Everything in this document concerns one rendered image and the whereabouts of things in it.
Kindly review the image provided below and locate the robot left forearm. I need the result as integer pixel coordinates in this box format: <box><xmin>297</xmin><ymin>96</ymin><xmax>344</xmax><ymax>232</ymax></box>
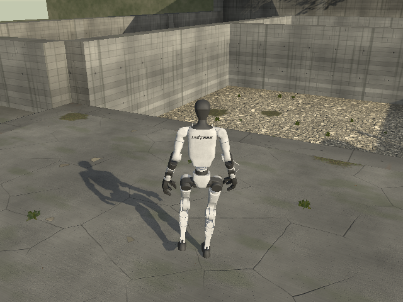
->
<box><xmin>164</xmin><ymin>152</ymin><xmax>178</xmax><ymax>181</ymax></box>

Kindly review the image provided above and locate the robot right forearm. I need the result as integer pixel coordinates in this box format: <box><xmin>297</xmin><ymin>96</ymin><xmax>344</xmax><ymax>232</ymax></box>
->
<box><xmin>225</xmin><ymin>153</ymin><xmax>236</xmax><ymax>179</ymax></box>

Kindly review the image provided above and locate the robot right upper arm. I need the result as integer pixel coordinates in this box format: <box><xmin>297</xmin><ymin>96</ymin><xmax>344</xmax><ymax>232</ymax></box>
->
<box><xmin>215</xmin><ymin>127</ymin><xmax>231</xmax><ymax>162</ymax></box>

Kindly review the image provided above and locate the left robot thigh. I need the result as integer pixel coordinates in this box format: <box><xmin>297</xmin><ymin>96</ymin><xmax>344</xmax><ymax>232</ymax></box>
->
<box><xmin>180</xmin><ymin>174</ymin><xmax>193</xmax><ymax>211</ymax></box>

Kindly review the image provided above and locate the robot right hand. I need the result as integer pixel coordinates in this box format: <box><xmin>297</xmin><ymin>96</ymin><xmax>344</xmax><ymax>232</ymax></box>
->
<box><xmin>223</xmin><ymin>177</ymin><xmax>237</xmax><ymax>191</ymax></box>

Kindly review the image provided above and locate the robot left upper arm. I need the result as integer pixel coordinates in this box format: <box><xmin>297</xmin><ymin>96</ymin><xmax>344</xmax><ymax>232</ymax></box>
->
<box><xmin>171</xmin><ymin>126</ymin><xmax>189</xmax><ymax>162</ymax></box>

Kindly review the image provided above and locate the robot right foot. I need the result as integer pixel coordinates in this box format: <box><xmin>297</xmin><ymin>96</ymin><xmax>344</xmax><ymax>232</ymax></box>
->
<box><xmin>201</xmin><ymin>242</ymin><xmax>210</xmax><ymax>259</ymax></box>

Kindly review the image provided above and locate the robot left hand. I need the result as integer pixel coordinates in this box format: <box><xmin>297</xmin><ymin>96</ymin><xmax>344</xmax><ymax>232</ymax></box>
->
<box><xmin>162</xmin><ymin>179</ymin><xmax>176</xmax><ymax>196</ymax></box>

